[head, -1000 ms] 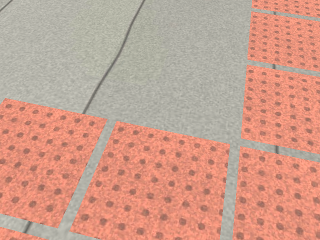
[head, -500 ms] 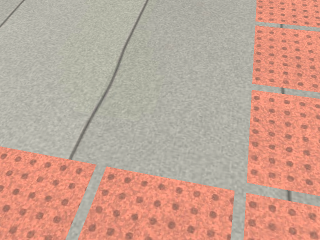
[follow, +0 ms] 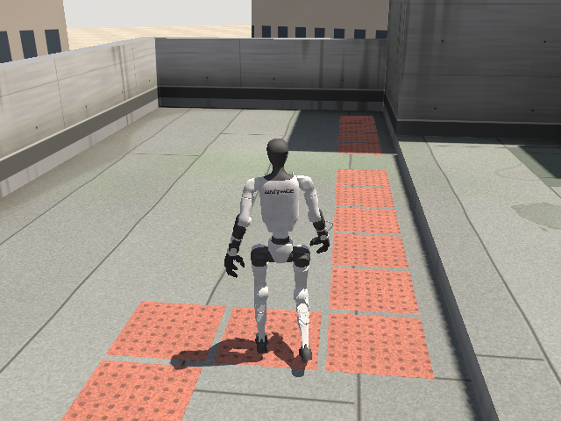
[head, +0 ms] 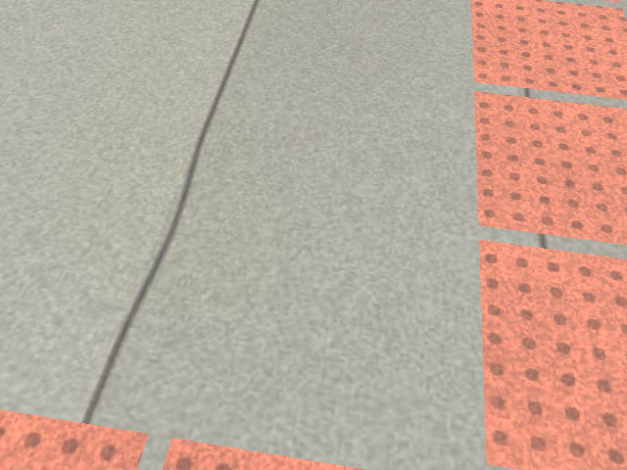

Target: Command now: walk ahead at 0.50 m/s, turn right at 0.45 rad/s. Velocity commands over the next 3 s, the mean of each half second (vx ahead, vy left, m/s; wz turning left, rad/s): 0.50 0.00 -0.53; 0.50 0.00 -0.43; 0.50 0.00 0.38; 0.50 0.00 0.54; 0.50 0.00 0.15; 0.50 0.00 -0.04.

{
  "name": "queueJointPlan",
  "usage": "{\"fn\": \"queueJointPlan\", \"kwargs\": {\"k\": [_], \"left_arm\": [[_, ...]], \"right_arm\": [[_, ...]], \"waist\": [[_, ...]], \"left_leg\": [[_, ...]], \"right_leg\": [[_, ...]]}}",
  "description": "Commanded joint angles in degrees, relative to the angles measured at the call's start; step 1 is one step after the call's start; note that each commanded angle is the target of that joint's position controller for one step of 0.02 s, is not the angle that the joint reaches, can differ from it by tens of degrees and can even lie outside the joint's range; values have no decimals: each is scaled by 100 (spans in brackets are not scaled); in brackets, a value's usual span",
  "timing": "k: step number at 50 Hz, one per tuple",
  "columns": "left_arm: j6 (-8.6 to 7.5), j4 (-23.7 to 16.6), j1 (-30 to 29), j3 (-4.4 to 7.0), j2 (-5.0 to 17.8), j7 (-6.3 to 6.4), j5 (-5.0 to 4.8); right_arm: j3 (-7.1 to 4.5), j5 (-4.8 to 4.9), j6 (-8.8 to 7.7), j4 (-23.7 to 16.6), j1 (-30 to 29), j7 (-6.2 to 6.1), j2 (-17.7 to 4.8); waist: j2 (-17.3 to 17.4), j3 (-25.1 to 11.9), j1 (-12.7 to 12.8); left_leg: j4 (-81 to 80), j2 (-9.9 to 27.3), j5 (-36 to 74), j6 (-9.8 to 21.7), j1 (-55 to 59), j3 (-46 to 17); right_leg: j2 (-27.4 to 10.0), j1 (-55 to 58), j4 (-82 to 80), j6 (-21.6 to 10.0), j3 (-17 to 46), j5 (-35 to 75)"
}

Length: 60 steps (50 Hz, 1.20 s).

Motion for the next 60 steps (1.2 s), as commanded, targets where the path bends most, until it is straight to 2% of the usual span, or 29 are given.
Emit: {"fn": "queueJointPlan", "kwargs": {"k": [1,3,6,11,16,18,20,21,22,23,24,25,26,27,29,32,36,40,42,44,45,46,47,48,49,50,51,55,60], "left_arm": [[-32,-550,-312,197,545,38,8],[116,-610,-245,177,272,14,3],[225,-818,-513,190,219,3,55],[176,-1119,-1347,120,119,-182,91],[206,-1523,-2031,97,198,-340,91],[226,-1597,-1858,176,367,-371,99],[241,-1319,-606,417,745,-342,67],[281,-1034,418,647,1221,-235,47],[258,-1021,331,754,1953,-173,-23],[157,-1258,513,606,1591,-209,68],[60,-1218,332,490,1211,-233,132],[4,-1254,21,434,1029,-221,117],[-6,-1351,-451,362,799,-208,114],[-14,-1466,-750,300,649,-182,177],[-31,-1523,-823,290,680,-132,184],[-51,-1455,-537,353,918,-11,136],[-3,-1364,-229,365,924,49,100],[48,-1222,104,361,862,55,58],[71,-1154,165,332,780,87,112],[106,-1135,128,321,780,82,144],[109,-1165,100,265,646,66,163],[109,-1278,106,172,486,71,241],[23,-1292,946,94,180,47,107],[-48,-1272,781,103,534,39,105],[-97,-1412,28,175,829,17,65],[-154,-1535,-484,146,779,24,122],[-208,-1638,-746,158,717,27,219],[-215,-1748,-759,116,412,15,295],[-247,-1965,-1687,-2,217,-47,216]], "right_arm": [[-134,-53,-33,7,573,-39,-526],[-163,-64,-66,57,431,-42,-557],[-243,-82,-99,159,503,-103,-765],[-304,-43,-28,241,696,-193,-984],[-399,104,147,375,1095,-196,-1221],[-448,161,228,345,1017,-205,-1378],[-456,213,328,287,839,-216,-1436],[-383,103,313,221,924,-230,-1259],[-108,-162,169,-128,1389,-158,-361],[-107,70,-92,-218,930,-81,-651],[-192,314,-233,-384,308,-31,-970],[-164,268,-306,-383,231,-50,-910],[-198,107,-306,-286,282,-95,-945],[-250,44,-240,-239,413,-102,-1021],[-267,-5,-89,-255,478,-92,-942],[-198,-82,0,-441,-22,-113,-716],[-103,-15,-34,-675,-786,-29,-545],[-131,61,-102,-872,-1103,54,-732],[-139,49,-163,-802,-904,121,-812],[-193,22,-203,-672,-442,129,-922],[-279,-33,-222,-510,133,109,-1099],[-335,-97,-229,-392,1048,101,-1359],[-493,-83,-145,-140,1685,140,-1848],[-358,154,-121,-136,1641,199,-1362],[-264,190,-85,-248,1262,189,-1044],[-225,93,-33,-359,989,173,-982],[-202,56,-4,-382,843,163,-929],[-174,89,24,-358,975,49,-899],[-290,161,153,-332,1286,-114,-1200]], "waist": [[909,-370,-360],[880,-182,-189],[611,-21,-135],[464,188,-375],[447,398,-549],[604,185,-339],[587,-514,411],[165,-1049,813],[-1505,-1370,123],[-895,-2248,433],[-492,-1482,548],[-178,-1047,341],[63,-716,73],[-22,-596,-154],[-5,-480,-301],[50,-233,-204],[-201,-44,108],[-295,-28,223],[-440,-90,173],[-609,-187,-65],[-527,-582,-325],[-21,-1427,-684],[1866,-2032,-418],[1680,-1779,-531],[1070,-939,-627],[514,-574,-596],[350,-236,-488],[746,-360,-229],[718,-188,-495]], "left_leg": [[-1756,1600,-314,842,1871,-1764],[-2065,1555,89,877,1372,-1240],[-2260,1581,667,966,1343,-616],[-2324,1398,1013,801,1558,359],[-1934,1672,1509,653,2502,700],[-1276,1704,3157,535,2739,869],[538,1449,4467,309,2468,1144],[2199,1219,3258,24,1232,1180],[4303,101,-1934,-375,-1456,861],[5062,-198,-2588,-301,-2159,-613],[5074,78,-2047,-125,-2711,-729],[4638,338,-1547,-5,-2581,-740],[4111,540,-1220,-20,-2137,-765],[3756,673,-1002,-41,-1653,-821],[3243,662,-828,-173,-1289,-761],[2147,490,42,-414,-1356,-640],[530,129,1424,-452,-867,-568],[-70,5,1374,-339,-708,-740],[-166,64,1128,-197,-662,-670],[-340,-51,742,70,-142,-392],[-353,-32,771,304,693,-385],[-137,750,939,729,2150,-1350],[-696,1847,-247,1777,4041,-4009],[-1328,1956,-1577,1785,4177,-5041],[-1373,1753,-1709,1523,3510,-4322],[-1428,1485,-1199,1373,2806,-3699],[-1505,1305,-527,1375,2240,-3307],[-1697,897,778,1388,1590,-2536],[-1780,640,712,1171,863,-2051]], "right_leg": [[-719,-1996,488,-57,283,624],[-816,-1721,282,-24,241,842],[-843,-2028,-216,69,282,1453],[-716,-1869,-1789,60,-134,2703],[-552,-1951,-2566,-171,-489,2199],[-250,-1442,-2644,-377,-788,1602],[302,284,-3051,-697,-1107,1615],[122,2058,-3196,-970,-437,1747],[-1381,3891,-3689,-1983,2716,1042],[-1900,4286,-4711,-2348,4501,122],[-1793,3894,-4862,-2011,3796,533],[-1563,3136,-4791,-1798,3083,979],[-1330,2276,-4804,-1629,2478,1553],[-1170,1653,-4907,-1555,2103,2035],[-1034,1097,-5099,-1557,1818,2506],[-820,733,-5208,-1490,1366,2863],[-489,430,-5144,-1144,1086,2201],[-686,907,-4690,-1034,1565,1900],[-911,1377,-4409,-993,1657,2132],[-904,1623,-3946,-865,1576,3192],[-612,1597,-3173,-721,1319,3985],[-275,921,-1638,-512,933,3325],[608,-1248,421,29,335,695],[430,-2194,980,35,613,-630],[121,-2556,1119,-5,584,-181],[-55,-2426,907,-32,405,191],[-195,-2372,489,-11,324,430],[-312,-1648,-927,196,125,608],[-22,-875,-2774,422,-15,2247]]}}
